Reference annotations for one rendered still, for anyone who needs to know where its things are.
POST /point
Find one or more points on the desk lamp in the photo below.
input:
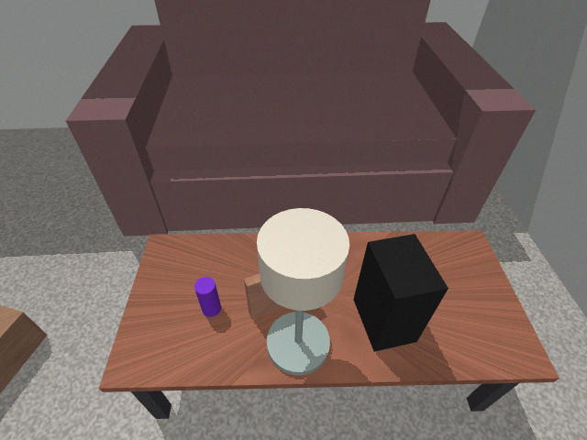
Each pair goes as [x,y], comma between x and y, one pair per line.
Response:
[302,256]

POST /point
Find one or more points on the coffee table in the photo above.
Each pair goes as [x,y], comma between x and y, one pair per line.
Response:
[479,333]

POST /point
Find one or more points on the sofa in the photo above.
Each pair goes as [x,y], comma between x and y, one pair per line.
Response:
[232,111]

